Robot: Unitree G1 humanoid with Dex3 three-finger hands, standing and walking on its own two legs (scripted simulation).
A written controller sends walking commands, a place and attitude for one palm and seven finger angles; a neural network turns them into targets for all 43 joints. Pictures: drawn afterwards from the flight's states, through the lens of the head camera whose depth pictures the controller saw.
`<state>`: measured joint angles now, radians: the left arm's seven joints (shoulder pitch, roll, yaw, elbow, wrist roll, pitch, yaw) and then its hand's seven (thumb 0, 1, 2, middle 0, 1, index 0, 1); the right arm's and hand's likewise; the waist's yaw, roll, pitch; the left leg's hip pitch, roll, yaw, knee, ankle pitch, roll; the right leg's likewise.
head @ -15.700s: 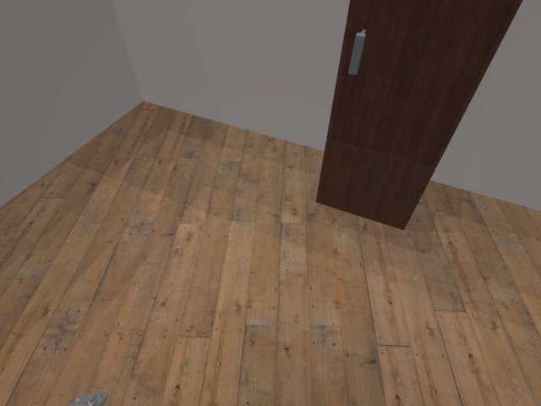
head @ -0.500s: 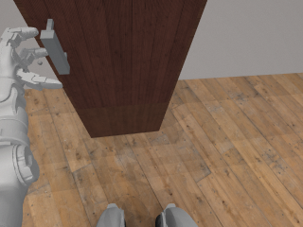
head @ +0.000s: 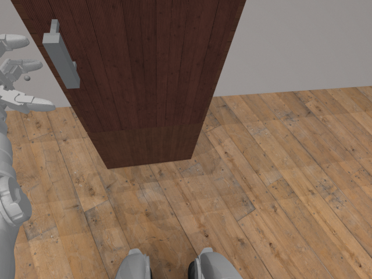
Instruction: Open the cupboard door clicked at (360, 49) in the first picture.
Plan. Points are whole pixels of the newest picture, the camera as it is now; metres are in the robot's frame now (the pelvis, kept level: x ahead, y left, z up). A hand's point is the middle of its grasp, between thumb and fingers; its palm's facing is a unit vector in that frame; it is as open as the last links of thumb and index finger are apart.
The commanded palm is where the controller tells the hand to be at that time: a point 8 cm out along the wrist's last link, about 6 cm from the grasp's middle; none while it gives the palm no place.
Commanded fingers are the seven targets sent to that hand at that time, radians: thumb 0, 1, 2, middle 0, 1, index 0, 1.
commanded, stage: move the hooked fingers beside the handle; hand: left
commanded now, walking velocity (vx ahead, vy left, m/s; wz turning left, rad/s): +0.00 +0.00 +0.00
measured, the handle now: (64, 55) +0.56 +0.22 +0.09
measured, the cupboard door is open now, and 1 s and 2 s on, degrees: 0 0 0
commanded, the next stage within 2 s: slide the fingers in behind the handle in 0.94 s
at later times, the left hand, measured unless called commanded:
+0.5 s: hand (24, 74) +0.51 +0.29 +0.09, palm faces +0.08 -1.00 +0.01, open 14.0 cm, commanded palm +0.49 +0.32 +0.09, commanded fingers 0.00 -0.50 0.30 -0.30 -1.20 -0.30 -1.20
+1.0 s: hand (21, 77) +0.50 +0.29 +0.09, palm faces +0.08 -1.00 +0.01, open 14.0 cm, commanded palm +0.48 +0.32 +0.09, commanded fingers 0.00 -0.50 0.30 -0.30 -1.20 -0.30 -1.20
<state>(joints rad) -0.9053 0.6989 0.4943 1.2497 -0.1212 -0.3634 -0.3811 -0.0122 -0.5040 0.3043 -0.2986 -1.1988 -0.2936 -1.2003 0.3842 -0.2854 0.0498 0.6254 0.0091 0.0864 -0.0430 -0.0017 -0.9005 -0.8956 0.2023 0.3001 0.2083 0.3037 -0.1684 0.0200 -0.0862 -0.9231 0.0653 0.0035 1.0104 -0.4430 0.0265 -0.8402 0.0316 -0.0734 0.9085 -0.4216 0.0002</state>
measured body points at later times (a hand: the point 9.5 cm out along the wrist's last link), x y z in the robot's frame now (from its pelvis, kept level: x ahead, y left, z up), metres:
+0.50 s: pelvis +0.00 +0.01 +0.00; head +0.14 +0.05 +0.42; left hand +0.50 +0.34 +0.09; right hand -0.01 -0.26 -0.10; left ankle +0.01 +0.10 -0.68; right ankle +0.00 -0.13 -0.68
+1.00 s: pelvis +0.00 +0.01 +0.00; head +0.14 +0.04 +0.43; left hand +0.49 +0.34 +0.09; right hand +0.01 -0.27 -0.10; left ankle +0.01 +0.10 -0.68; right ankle +0.00 -0.13 -0.68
